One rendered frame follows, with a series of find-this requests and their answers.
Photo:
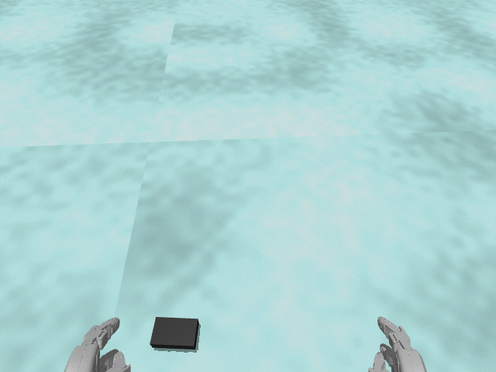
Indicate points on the small box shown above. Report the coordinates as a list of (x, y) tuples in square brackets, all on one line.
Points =
[(174, 333)]

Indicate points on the left robot hand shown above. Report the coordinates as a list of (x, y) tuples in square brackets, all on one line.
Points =
[(86, 357)]

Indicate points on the right robot hand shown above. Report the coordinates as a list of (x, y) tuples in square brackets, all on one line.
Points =
[(401, 357)]

